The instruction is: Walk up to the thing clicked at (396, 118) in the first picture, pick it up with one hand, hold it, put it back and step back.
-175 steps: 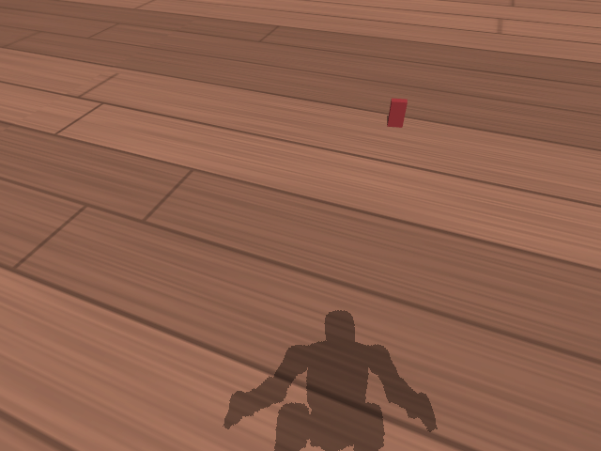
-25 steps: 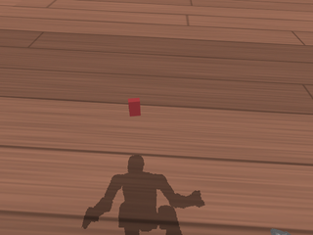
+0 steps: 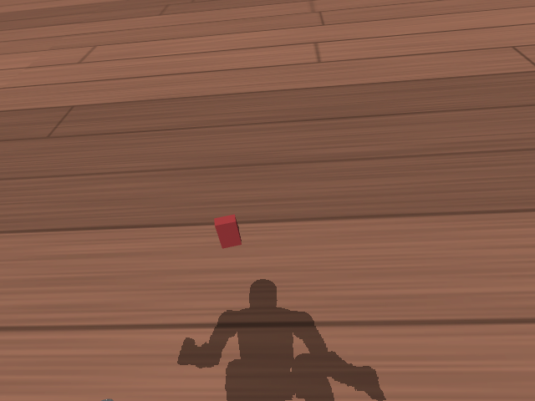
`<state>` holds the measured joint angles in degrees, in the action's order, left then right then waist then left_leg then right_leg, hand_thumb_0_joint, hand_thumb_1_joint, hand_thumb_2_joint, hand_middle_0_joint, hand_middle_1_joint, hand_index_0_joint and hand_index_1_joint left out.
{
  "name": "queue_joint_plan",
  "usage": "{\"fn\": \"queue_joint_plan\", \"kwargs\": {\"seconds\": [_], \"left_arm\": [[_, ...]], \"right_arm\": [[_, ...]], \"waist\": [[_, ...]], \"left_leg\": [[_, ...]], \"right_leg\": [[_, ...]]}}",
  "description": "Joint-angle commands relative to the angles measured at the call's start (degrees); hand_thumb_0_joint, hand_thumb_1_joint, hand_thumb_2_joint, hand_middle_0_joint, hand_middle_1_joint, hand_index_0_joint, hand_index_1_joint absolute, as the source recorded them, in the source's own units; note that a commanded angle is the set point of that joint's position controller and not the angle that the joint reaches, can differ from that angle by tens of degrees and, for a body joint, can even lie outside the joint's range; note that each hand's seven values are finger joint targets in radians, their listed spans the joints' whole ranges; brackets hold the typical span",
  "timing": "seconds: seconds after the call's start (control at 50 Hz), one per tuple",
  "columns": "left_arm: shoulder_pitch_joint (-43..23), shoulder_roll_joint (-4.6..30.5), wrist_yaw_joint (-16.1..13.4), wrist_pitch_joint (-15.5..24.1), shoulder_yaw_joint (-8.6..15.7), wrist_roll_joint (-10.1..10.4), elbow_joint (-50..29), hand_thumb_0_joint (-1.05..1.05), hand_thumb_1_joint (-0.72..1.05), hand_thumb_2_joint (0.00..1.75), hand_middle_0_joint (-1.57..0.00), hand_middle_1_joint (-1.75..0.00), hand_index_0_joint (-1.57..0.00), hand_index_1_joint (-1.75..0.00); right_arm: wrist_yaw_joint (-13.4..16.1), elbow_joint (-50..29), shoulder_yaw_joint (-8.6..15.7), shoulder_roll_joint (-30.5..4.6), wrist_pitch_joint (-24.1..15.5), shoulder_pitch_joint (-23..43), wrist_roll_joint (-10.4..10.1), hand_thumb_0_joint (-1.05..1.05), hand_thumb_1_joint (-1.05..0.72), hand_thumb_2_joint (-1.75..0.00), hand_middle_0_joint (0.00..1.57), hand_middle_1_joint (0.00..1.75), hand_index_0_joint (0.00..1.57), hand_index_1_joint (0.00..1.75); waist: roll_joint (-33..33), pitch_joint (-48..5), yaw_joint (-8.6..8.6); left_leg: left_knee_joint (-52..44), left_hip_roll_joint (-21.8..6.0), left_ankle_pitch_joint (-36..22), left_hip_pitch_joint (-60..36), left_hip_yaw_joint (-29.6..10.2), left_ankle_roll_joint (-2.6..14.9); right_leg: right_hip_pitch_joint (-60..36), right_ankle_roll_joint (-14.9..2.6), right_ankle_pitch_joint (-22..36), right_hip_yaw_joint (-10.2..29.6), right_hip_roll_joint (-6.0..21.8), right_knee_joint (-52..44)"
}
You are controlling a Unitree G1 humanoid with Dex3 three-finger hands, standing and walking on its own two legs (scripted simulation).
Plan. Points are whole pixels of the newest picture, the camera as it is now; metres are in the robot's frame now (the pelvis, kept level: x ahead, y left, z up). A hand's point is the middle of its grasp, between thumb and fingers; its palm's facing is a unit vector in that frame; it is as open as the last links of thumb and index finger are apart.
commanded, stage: walk up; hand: left
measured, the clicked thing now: (228, 231) +0.99 +0.27 -0.67
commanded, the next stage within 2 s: none
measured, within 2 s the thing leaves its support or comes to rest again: neither
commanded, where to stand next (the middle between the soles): +0.63 +0.05 m, yaw -1 degrees
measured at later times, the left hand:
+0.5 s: hand out of the picture +0.19 +0.34 -0.15, palm faces +0.01 -0.94 -0.35, open 7.4 cm
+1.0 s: hand (143, 273) +0.43 +0.30 -0.11, palm faces -0.03 -0.90 -0.43, open 7.4 cm
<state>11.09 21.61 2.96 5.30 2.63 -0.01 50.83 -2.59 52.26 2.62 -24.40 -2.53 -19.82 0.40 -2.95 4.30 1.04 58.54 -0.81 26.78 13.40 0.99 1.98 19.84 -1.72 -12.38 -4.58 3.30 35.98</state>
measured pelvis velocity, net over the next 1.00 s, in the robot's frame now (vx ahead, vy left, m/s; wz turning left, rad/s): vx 0.34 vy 0.03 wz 0.00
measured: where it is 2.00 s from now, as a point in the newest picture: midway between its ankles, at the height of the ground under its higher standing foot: (272, 324)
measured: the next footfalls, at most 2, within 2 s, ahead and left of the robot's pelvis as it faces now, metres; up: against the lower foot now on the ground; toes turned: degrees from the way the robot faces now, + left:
left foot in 0.40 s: +0.28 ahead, +0.18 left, +0.00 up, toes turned +7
right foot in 0.90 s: +0.45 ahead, -0.08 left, +0.00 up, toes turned -4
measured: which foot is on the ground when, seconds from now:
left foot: up 0.00-0.38, down 0.40-0.94, up 0.96-1.00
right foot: down 0.00-0.42, up 0.44-0.88, down 0.90-1.00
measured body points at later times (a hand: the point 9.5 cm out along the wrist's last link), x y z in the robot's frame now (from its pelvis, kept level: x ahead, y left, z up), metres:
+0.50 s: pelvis +0.17 +0.06 +0.00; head +0.18 +0.09 +0.45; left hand +0.19 +0.39 -0.13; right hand +0.28 -0.26 -0.08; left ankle +0.24 +0.17 -0.72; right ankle +0.10 -0.09 -0.66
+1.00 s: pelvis +0.34 +0.03 +0.00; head +0.35 -0.01 +0.45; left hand +0.43 +0.35 -0.08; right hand +0.37 -0.29 -0.14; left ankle +0.27 +0.17 -0.68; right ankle +0.41 -0.08 -0.72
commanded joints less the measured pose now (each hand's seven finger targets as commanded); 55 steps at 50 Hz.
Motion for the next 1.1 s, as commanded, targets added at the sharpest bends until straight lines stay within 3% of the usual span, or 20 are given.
{"fn": "queue_joint_plan", "kwargs": {"seconds": [0.0,0.06,0.16,0.26,0.36,0.38,0.4,0.42,0.44,0.48,0.52,0.64,0.78,0.86,0.88,0.9,0.92,0.94,1.02,1.08], "left_arm": [[5.0,17.2,-2.0,1.1,4.7,0.8,-2.3,0.00,0.90,0.90,-0.20,-0.30,-0.20,-0.30],[3.4,15.8,-1.8,1.6,4.1,0.5,-3.3,0.00,0.90,0.90,-0.20,-0.30,-0.20,-0.30],[3.6,17.1,-1.6,1.8,5.0,-0.4,-5.0,0.00,0.90,0.90,-0.20,-0.30,-0.20,-0.30],[6.1,17.7,-1.3,1.5,5.2,-0.6,-4.4,0.00,0.90,0.90,-0.20,-0.30,-0.20,-0.30],[6.1,16.6,-1.3,0.5,4.0,-0.6,-4.4,0.00,0.90,0.90,-0.20,-0.30,-0.20,-0.30],[8.7,13.1,-1.2,0.3,2.7,-0.6,-4.5,0.00,0.90,0.90,-0.20,-0.30,-0.20,-0.30],[11.7,7.8,-1.0,0.0,1.3,-0.1,-5.3,0.00,0.90,0.90,-0.20,-0.30,-0.20,-0.30],[11.9,13.3,-2.0,-0.6,2.6,0.1,-3.8,0.00,0.90,0.90,-0.20,-0.30,-0.20,-0.30],[8.4,16.4,-2.4,-1.0,2.9,-0.4,-3.2,0.00,0.90,0.90,-0.20,-0.30,-0.20,-0.30],[8.2,15.6,-1.9,-0.9,2.6,0.5,-2.0,0.00,0.90,0.90,-0.20,-0.30,-0.20,-0.30],[11.4,14.4,-1.2,-1.5,2.7,0.9,-0.5,0.00,0.90,0.90,-0.20,-0.30,-0.20,-0.30],[6.7,13.1,0.0,-2.2,2.7,-0.2,-2.0,0.00,0.90,0.90,-0.20,-0.30,-0.20,-0.30],[0.1,11.4,1.0,-1.3,2.8,-0.6,-3.2,0.00,0.90,0.90,-0.20,-0.30,-0.20,-0.30],[7.8,13.6,0.0,0.0,4.1,-0.8,-0.2,0.00,0.90,0.90,-0.20,-0.30,-0.20,-0.30],[13.0,15.6,-0.8,0.6,5.0,-1.0,0.8,0.00,0.90,0.90,-0.20,-0.30,-0.20,-0.30],[16.3,20.3,-1.5,1.0,6.5,-1.3,0.3,0.00,0.90,0.90,-0.20,-0.30,-0.20,-0.30],[14.0,21.8,-1.8,1.0,6.3,-0.7,-1.1,0.00,0.90,0.90,-0.20,-0.30,-0.20,-0.30],[12.3,22.1,-1.8,0.6,6.1,0.1,-1.3,0.00,0.90,0.90,-0.20,-0.30,-0.20,-0.30],[7.0,16.6,-2.4,0.6,4.3,0.8,-3.0,0.00,0.90,0.90,-0.20,-0.30,-0.20,-0.30],[6.1,16.2,-2.2,1.1,4.3,0.2,-4.6,0.00,0.90,0.90,-0.20,-0.30,-0.20,-0.30]], "right_arm": [[0.6,-3.6,3.3,-11.0,-1.5,-1.3,-1.2,0.00,-0.90,-0.90,0.20,0.30,0.20,0.30],[-0.3,-2.3,3.6,-10.1,-0.4,-3.0,-0.5,0.00,-0.90,-0.90,0.20,0.30,0.20,0.30],[-1.7,-4.1,4.4,-10.6,0.0,3.8,0.7,0.00,-0.90,-0.90,0.20,0.30,0.20,0.30],[-2.6,-5.5,4.1,-9.1,-1.1,9.9,1.0,0.00,-0.90,-0.90,0.20,0.30,0.20,0.30],[-1.6,-2.5,5.3,-11.4,-2.3,0.9,1.1,0.00,-0.90,-0.90,0.20,0.30,0.20,0.30],[-0.7,-0.6,6.6,-14.9,-2.7,-6.2,1.6,0.00,-0.90,-0.90,0.20,0.30,0.20,0.30],[0.1,-2.1,7.5,-19.5,-3.1,-7.3,1.9,0.00,-0.90,-0.90,0.20,0.30,0.20,0.30],[0.3,-3.9,7.6,-20.9,-3.2,-5.3,0.3,0.00,-0.90,-0.90,0.20,0.30,0.20,0.30],[0.2,-3.6,7.6,-19.9,-2.8,-4.1,-0.7,0.00,-0.90,-0.90,0.20,0.30,0.20,0.30],[0.8,-4.7,5.5,-15.3,-2.9,0.5,-0.4,0.00,-0.90,-0.90,0.20,0.30,0.20,0.30],[1.0,-4.8,4.6,-13.3,-3.5,1.2,-0.8,0.00,-0.90,-0.90,0.20,0.30,0.20,0.30],[1.1,-6.6,5.1,-13.8,-3.8,2.1,-0.1,0.00,-0.90,-0.90,0.20,0.30,0.20,0.30],[0.6,-7.3,5.1,-14.0,-3.0,1.7,0.1,0.00,-0.90,-0.90,0.20,0.30,0.20,0.30],[0.8,-8.7,4.2,-12.0,-2.4,2.5,0.1,0.00,-0.90,-0.90,0.20,0.30,0.20,0.30],[0.7,-8.5,3.2,-9.6,-2.4,0.6,0.1,0.00,-0.90,-0.90,0.20,0.30,0.20,0.30],[0.6,-9.4,1.9,-5.9,-2.5,-2.8,-0.2,0.00,-0.90,-0.90,0.20,0.30,0.20,0.30],[0.7,-8.2,2.2,-8.0,-1.8,-3.5,-0.2,0.00,-0.90,-0.90,0.20,0.30,0.20,0.30],[1.5,-7.3,3.4,-12.4,-1.1,-1.0,0.4,0.00,-0.90,-0.90,0.20,0.30,0.20,0.30],[0.7,-4.0,3.3,-10.8,-0.2,-2.5,-0.7,0.00,-0.90,-0.90,0.20,0.30,0.20,0.30],[-0.1,-3.6,3.6,-10.1,0.5,-2.8,0.0,0.00,-0.90,-0.90,0.20,0.30,0.20,0.30]], "waist": [[11.2,-0.7,-2.16],[12.8,-0.5,-0.64],[10.3,2.3,-2.04],[9.8,1.4,-4.10],[2.8,-4.1,1.64],[-7.8,-9.0,4.60],[-20.5,-9.9,3.44],[-11.3,-9.4,3.54],[-7.5,-4.7,3.44],[-2.7,0.1,1.23],[-4.6,-0.4,-0.53],[-5.3,1.3,0.41],[-3.6,3.0,1.10],[2.8,-3.1,-3.37],[9.5,-7.5,-5.75],[21.1,-11.3,-6.11],[18.2,-7.7,-5.55],[14.5,-4.8,-5.77],[11.7,-0.5,-1.69],[12.2,-0.8,-1.22]], "left_leg": [[5.6,-2.7,-7.4,17.9,-7.8,0.79],[1.3,-1.9,-12.5,14.8,-6.1,-0.51],[-10.7,-4.0,-15.3,18.9,-5.2,-3.35],[-23.5,-5.4,-18.7,12.7,-0.7,-2.03],[-29.2,-1.4,-14.7,-6.6,3.2,0.42],[-33.4,-5.0,-6.3,-16.3,-4.1,2.84],[-38.7,-18.3,-2.5,-23.3,-27.5,6.81],[-44.4,-24.5,2.0,-21.2,-39.8,12.27],[-44.4,-24.1,1.6,-14.9,-37.2,13.11],[-43.7,-17.1,-12.3,-6.7,-20.2,8.10],[-43.3,-13.4,-21.0,-5.3,-11.4,4.62],[-47.6,-15.1,-12.8,-5.6,-7.6,10.95],[-44.9,-13.3,-13.2,-1.9,-3.6,9.73],[-30.1,-11.5,-17.0,2.3,-1.3,6.97],[-17.1,-7.3,-18.6,4.2,2.4,5.36],[-2.9,-1.7,-7.0,13.0,5.1,2.41],[2.2,2.6,3.0,22.7,2.2,0.44],[5.4,-0.9,4.1,21.6,-1.4,0.66],[1.9,-3.5,-7.0,17.2,-5.2,0.31],[0.3,-3.2,-11.4,16.5,-3.7,-1.05]], "right_leg": [[-12.7,-6.55,0.8,19.6,13.1,-22.3],[-8.2,-7.03,2.2,11.5,9.9,-23.8],[-7.4,-10.47,-13.4,10.9,13.0,-28.2],[-8.7,-9.27,-8.8,6.9,12.2,-23.3],[-3.8,-6.73,2.7,3.0,9.3,-5.2],[1.3,-4.54,5.5,-0.6,4.9,12.1],[15.6,-0.77,-17.5,-0.6,-3.1,26.2],[19.1,-1.31,-19.9,3.3,-4.3,30.5],[19.1,-1.82,-18.0,7.3,-0.8,32.5],[14.7,-1.21,-9.5,11.8,1.0,28.9],[11.0,-0.55,-4.8,10.7,1.5,24.5],[13.8,2.36,-0.8,7.4,3.0,14.8],[5.5,0.98,4.1,2.7,2.3,0.0],[-12.5,-0.15,3.0,2.2,-0.6,-6.2],[-20.5,-1.25,-1.3,4.5,0.4,-9.7],[-27.3,-4.73,-8.7,23.8,12.6,-15.1],[-27.9,-9.69,-12.1,39.0,20.1,-21.6],[-21.6,-12.90,-12.2,40.8,21.7,-21.3],[-11.9,-5.26,0.2,19.1,11.4,-21.4],[-9.6,-8.31,1.4,14.1,10.4,-22.9]]}}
